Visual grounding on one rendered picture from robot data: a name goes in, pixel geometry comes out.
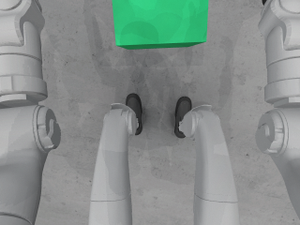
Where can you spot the right robot upper arm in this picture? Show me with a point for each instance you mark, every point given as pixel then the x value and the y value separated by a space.
pixel 278 135

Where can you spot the right robot forearm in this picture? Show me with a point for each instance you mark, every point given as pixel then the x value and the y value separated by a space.
pixel 280 27

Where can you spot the left robot forearm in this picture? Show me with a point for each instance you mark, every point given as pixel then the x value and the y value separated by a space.
pixel 21 77

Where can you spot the carton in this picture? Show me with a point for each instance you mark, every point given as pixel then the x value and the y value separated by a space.
pixel 158 24

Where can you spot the robot left thigh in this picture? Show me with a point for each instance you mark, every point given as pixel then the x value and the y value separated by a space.
pixel 110 198

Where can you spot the robot right foot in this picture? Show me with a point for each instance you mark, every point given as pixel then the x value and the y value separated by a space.
pixel 183 106

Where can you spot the left robot upper arm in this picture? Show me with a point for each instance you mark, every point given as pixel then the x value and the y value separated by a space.
pixel 27 135

